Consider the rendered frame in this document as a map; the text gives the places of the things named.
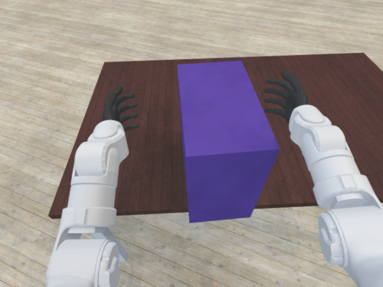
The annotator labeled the robot left hand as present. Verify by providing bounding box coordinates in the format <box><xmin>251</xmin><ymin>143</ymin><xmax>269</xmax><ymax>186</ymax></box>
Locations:
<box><xmin>102</xmin><ymin>86</ymin><xmax>139</xmax><ymax>132</ymax></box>

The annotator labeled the robot right hand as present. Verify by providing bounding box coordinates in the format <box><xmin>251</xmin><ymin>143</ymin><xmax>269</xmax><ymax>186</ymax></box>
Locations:
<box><xmin>264</xmin><ymin>71</ymin><xmax>308</xmax><ymax>124</ymax></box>

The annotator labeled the carton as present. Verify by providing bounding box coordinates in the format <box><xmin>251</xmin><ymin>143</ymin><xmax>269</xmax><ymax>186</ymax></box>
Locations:
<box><xmin>177</xmin><ymin>60</ymin><xmax>280</xmax><ymax>223</ymax></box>

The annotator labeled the robot right forearm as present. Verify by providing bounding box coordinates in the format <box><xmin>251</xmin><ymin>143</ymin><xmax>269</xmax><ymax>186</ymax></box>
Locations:
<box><xmin>288</xmin><ymin>105</ymin><xmax>383</xmax><ymax>211</ymax></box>

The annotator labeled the right robot upper arm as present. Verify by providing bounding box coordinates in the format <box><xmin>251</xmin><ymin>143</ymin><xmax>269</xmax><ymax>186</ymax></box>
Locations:
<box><xmin>318</xmin><ymin>206</ymin><xmax>383</xmax><ymax>287</ymax></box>

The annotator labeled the left robot upper arm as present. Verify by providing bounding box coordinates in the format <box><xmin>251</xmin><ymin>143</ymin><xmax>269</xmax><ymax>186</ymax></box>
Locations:
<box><xmin>47</xmin><ymin>239</ymin><xmax>120</xmax><ymax>287</ymax></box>

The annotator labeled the robot left forearm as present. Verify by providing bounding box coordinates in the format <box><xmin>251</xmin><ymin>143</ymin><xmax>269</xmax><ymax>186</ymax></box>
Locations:
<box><xmin>46</xmin><ymin>120</ymin><xmax>129</xmax><ymax>287</ymax></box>

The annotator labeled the table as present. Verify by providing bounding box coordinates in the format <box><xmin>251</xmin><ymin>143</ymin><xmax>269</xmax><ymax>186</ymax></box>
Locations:
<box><xmin>49</xmin><ymin>53</ymin><xmax>383</xmax><ymax>262</ymax></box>

